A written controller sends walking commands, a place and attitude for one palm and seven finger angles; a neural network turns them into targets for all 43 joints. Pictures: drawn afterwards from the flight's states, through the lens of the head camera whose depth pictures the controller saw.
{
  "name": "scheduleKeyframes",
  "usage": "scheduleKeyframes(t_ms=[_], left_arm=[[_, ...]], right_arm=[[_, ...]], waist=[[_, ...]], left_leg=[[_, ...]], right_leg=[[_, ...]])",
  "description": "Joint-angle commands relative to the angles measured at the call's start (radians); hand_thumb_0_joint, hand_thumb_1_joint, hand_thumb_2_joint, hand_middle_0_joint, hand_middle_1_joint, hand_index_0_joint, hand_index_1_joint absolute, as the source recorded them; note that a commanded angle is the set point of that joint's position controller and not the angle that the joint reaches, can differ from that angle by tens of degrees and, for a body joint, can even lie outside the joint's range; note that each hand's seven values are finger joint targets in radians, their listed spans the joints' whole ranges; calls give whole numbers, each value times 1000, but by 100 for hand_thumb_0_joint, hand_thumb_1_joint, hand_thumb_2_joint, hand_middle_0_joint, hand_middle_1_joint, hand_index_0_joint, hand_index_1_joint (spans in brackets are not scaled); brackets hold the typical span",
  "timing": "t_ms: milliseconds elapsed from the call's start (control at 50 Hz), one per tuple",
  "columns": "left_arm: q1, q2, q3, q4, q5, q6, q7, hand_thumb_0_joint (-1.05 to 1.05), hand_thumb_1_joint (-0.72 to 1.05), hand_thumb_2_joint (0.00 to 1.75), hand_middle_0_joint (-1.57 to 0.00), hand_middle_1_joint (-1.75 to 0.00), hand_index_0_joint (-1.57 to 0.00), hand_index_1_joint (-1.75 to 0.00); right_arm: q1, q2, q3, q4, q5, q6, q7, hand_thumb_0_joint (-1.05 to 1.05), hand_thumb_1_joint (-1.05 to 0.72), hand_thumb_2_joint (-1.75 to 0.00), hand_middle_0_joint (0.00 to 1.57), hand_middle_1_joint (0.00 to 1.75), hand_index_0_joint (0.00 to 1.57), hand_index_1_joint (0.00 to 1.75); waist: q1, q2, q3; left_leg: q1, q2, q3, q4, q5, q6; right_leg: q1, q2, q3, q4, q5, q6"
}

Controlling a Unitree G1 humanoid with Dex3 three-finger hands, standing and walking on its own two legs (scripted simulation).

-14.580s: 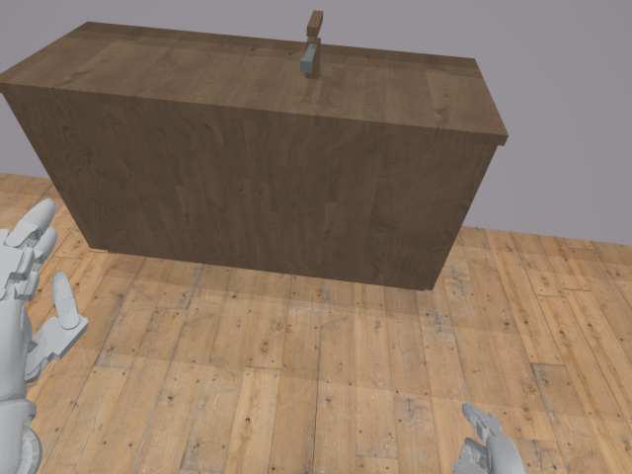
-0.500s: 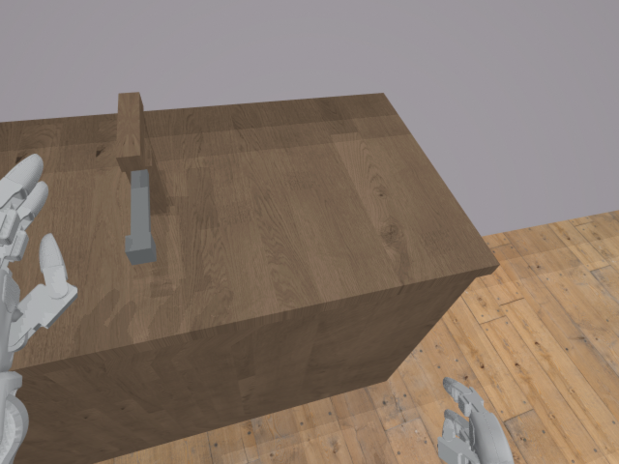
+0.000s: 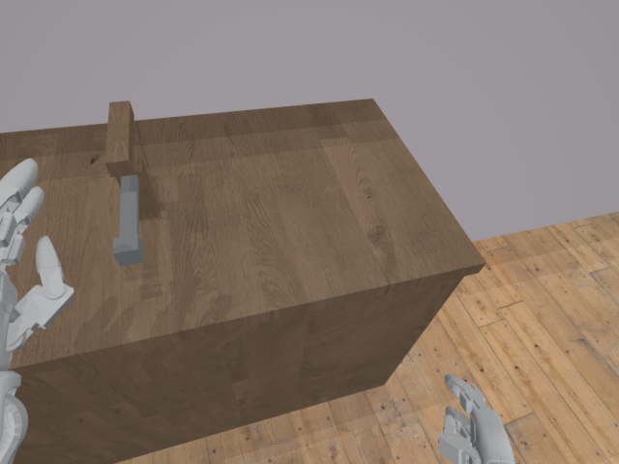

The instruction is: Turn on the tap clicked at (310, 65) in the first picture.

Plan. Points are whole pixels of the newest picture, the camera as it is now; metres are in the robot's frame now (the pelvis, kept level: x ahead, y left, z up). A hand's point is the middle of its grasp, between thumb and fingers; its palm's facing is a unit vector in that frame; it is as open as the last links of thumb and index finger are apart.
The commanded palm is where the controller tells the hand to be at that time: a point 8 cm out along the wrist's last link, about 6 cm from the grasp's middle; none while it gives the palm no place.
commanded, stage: shuffle to correct the standing spot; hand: left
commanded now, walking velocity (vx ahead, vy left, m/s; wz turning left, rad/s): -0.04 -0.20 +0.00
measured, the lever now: (129, 250) +0.32 +0.27 +0.08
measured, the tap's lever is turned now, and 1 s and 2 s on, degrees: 0 0 0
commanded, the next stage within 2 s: come to a stop and stand still in 0.42 s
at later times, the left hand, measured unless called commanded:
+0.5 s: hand (170, 305) +0.22 +0.16 +0.16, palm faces +0.34 -0.86 -0.39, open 7.4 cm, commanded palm +0.16 +0.20 +0.17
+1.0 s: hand (159, 300) +0.23 +0.18 +0.15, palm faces +0.38 -0.83 -0.40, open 7.4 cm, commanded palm +0.18 +0.21 +0.17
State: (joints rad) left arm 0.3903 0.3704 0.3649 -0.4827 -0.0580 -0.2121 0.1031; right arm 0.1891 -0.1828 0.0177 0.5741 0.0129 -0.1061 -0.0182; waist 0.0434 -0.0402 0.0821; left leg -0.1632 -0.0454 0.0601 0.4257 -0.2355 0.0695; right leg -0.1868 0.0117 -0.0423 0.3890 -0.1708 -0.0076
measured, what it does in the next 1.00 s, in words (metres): shifts its weight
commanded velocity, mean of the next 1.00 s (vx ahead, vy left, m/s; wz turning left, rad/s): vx -0.03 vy -0.08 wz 0.00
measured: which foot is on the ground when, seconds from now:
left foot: down 0.00-1.00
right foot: down 0.00-1.00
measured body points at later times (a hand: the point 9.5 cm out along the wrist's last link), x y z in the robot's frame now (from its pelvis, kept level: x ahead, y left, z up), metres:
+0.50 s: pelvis +0.00 -0.08 -0.01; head +0.03 -0.07 +0.44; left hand +0.20 +0.21 +0.18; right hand +0.17 -0.31 -0.09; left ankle +0.00 +0.06 -0.74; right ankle +0.03 -0.12 -0.74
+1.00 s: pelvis +0.02 -0.07 +0.00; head +0.04 -0.07 +0.45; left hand +0.20 +0.22 +0.17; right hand +0.20 -0.29 -0.09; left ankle +0.00 +0.06 -0.74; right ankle +0.03 -0.12 -0.74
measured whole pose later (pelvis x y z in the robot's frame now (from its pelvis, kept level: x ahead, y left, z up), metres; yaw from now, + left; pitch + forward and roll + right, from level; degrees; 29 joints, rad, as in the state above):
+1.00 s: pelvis +0.02 -0.07 +0.00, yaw +0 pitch +0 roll +0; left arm 0.48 0.35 0.33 -0.46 -0.07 -0.16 0.12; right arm 0.16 -0.22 0.00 0.58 0.03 -0.05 -0.03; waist 0.03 0.03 0.06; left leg -0.18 0.03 0.00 0.46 -0.27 -0.01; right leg -0.18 0.10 -0.08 0.38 -0.19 -0.09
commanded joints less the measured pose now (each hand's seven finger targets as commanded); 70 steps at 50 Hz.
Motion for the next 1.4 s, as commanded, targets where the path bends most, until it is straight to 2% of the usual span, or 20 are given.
scheduleKeyframes(t_ms=[0, 20, 100, 120, 200, 280, 380, 480, 520, 580, 640, 720, 780, 840, 960, 1000, 1100, 1200, 1280, 1380], left_arm=[[-37, 141, 89, -176, -7, -38, 9, 0, 90, 90, -20, -30, -20, -30], [-38, 123, 70, -173, -12, -37, 4, 0, 90, 90, -20, -30, -20, -30], [-29, 166, 106, -237, -15, -32, 2, 0, 90, 90, -20, -30, -20, -30], [-31, 147, 85, -239, -19, -30, -3, 0, 90, 90, -20, -30, -20, -30], [-7, 199, 141, -285, -23, -30, 1, 0, 90, 90, -20, -30, -20, -30], [10, 182, 131, -269, -33, -27, -3, 0, 90, 90, -20, -30, -20, -30], [13, 171, 120, -229, -39, -11, -4, 0, 90, 90, -20, -30, -20, -30], [19, 181, 123, -220, -41, -3, 7, 0, 90, 90, -20, -30, -20, -30], [25, 173, 111, -244, -40, -6, 15, 0, 90, 90, -20, -30, -20, -30], [43, 194, 136, -266, -30, -26, 40, 0, 90, 90, -20, -30, -20, -30], [65, 192, 131, -273, -23, -36, 55, 0, 90, 90, -20, -30, -20, -30], [92, 167, 112, -203, -16, -27, 56, 0, 90, 90, -20, -30, -20, -30], [92, 166, 116, -151, -17, -20, 53, 0, 90, 90, -20, -30, -20, -30], [79, 152, 97, -147, -16, -12, 46, 0, 90, 90, -20, -30, -20, -30], [12, 153, 74, -213, -12, -9, 45, 0, 90, 90, -20, -30, -20, -30], [-1, 188, 98, -247, -9, -11, 51, 0, 90, 90, -20, -30, -20, -30], [-14, 168, 78, -238, -10, -9, 50, 0, 90, 90, -20, -30, -20, -30], [-7, 151, 63, -209, -6, -2, 39, 0, 90, 90, -20, -30, -20, -30], [-6, 141, 56, -199, -5, 0, 34, 0, 90, 90, -20, -30, -20, -30], [-10, 165, 79, -258, -4, -11, 32, 0, 90, 90, -20, -30, -20, -30]], right_arm=[[-83, -134, -66, -163, 11, -43, -1, 0, -90, -90, 20, 30, 20, 30], [-73, -136, -66, -164, 5, -37, 1, 0, -90, -90, 20, 30, 20, 30], [-86, -135, -73, -180, 10, -38, 4, 0, -90, -90, 20, 30, 20, 30], [-80, -137, -70, -181, 5, -35, 4, 0, -90, -90, 20, 30, 20, 30], [-84, -134, -78, -187, 7, -41, -1, 0, -90, -90, 20, 30, 20, 30], [-70, -141, -85, -186, 4, -44, -6, 0, -90, -90, 20, 30, 20, 30], [-57, -146, -92, -176, 7, -41, -12, 0, -90, -90, 20, 30, 20, 30], [-44, -138, -90, -170, 10, -33, -13, 0, -90, -90, 20, 30, 20, 30], [-56, -135, -82, -166, 9, -28, -13, 0, -90, -90, 20, 30, 20, 30], [-71, -131, -69, -162, 13, -31, -12, 0, -90, -90, 20, 30, 20, 30], [-86, -133, -60, -158, 12, -28, -16, 0, -90, -90, 20, 30, 20, 30], [-83, -140, -57, -147, 9, -14, -17, 0, -90, -90, 20, 30, 20, 30], [-78, -143, -60, -150, 14, -5, -16, 0, -90, -90, 20, 30, 20, 30], [-84, -147, -63, -152, 15, 4, -15, 0, -90, -90, 20, 30, 20, 30], [-88, -143, -62, -155, 14, 2, -14, 0, -90, -90, 20, 30, 20, 30], [-106, -140, -60, -144, 13, -2, -18, 0, -90, -90, 20, 30, 20, 30], [-105, -140, -53, -145, 11, -9, -20, 0, -90, -90, 20, 30, 20, 30], [-100, -140, -48, -154, 11, -8, -19, 0, -90, -90, 20, 30, 20, 30], [-81, -143, -50, -165, 9, -5, -16, 0, -90, -90, 20, 30, 20, 30], [-77, -143, -54, -168, 6, -11, -14, 0, -90, -90, 20, 30, 20, 30]], waist=[[-21, 127, -144], [-24, 118, -149], [-21, 127, -171], [-24, 132, -173], [-17, 142, -195], [-22, 125, -193], [-33, 52, -169], [-42, -33, -154], [-46, 6, -162], [-32, 68, -189], [-24, 107, -199], [-26, 58, -189], [-23, 1, -184], [-24, -8, -193], [-27, 2, -197], [-23, 54, -194], [-29, 109, -168], [-28, 134, -138], [-29, 96, -138], [-29, 121, -173]], left_leg=[[-30, 188, -152, -123, 235, -108], [-45, 193, -155, -124, 239, -105], [-25, 201, -141, -80, 269, -92], [-46, 201, -143, -84, 255, -87], [-42, 208, -132, -44, 208, -63], [-68, 201, -122, -13, 125, -46], [-71, 151, -81, 49, -33, -43], [-54, 93, -33, 142, -82, -43], [-50, 90, -35, 140, -59, -40], [-67, 85, -55, 99, -25, -36], [-70, 94, -74, 57, 37, -32], [-72, 101, -79, 44, 117, -34], [-78, 100, -80, 43, 116, -34], [-46, 107, -82, 34, 156, -32], [-7, 102, -88, 29, 130, -28], [13, 110, -97, 13, 133, -27], [9, 130, -139, -40, 161, -32], [-39, 153, -171, -100, 186, -37], [-64, 156, -173, -109, 189, -47], [-48, 157, -180, -102, 257, -68]], right_leg=[[82, -21, 46, 11, 100, 0], [91, -20, 40, 18, 94, 1], [83, -27, 48, 16, 134, -4], [93, -26, 49, 25, 130, -4], [83, -39, 72, 24, 151, -9], [74, -52, 105, 16, 152, -14], [-3, -80, 170, -60, 52, -12], [-73, -136, 234, -173, -108, 2], [-61, -152, 240, -178, -101, 4], [26, -162, 268, -188, -78, 47], [95, -149, 246, -162, 36, 74], [150, -137, 194, -118, 232, 86], [160, -135, 188, -109, 271, 93], [154, -130, 165, -77, 329, 77], [114, -130, 179, -90, 208, 49], [91, -133, 183, -91, 180, 27], [92, -105, 149, -70, 148, -15], [124, -72, 102, -38, 162, -20], [148, -72, 89, -38, 158, -19], [163, -67, 68, -18, 177, -21]])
